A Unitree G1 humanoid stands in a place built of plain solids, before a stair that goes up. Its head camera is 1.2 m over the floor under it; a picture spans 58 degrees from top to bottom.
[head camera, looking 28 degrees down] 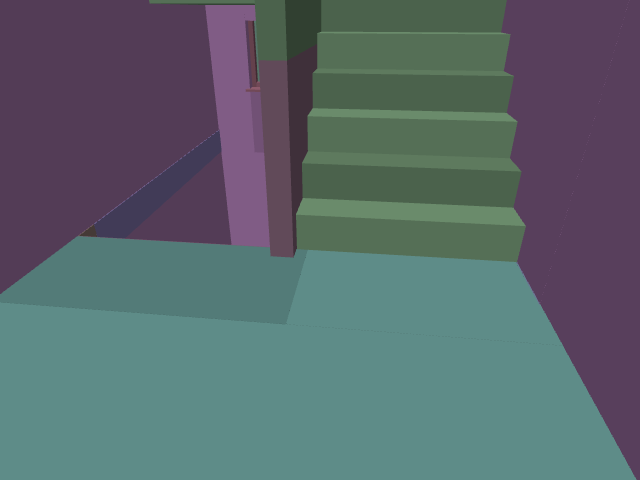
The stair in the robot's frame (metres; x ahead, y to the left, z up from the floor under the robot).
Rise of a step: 0.21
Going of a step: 0.24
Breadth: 1.25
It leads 7 degrees to the right of straight ahead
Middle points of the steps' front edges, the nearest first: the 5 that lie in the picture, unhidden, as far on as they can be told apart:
2.07 -0.49 0.22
2.30 -0.52 0.43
2.54 -0.54 0.64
2.78 -0.57 0.86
3.01 -0.60 1.07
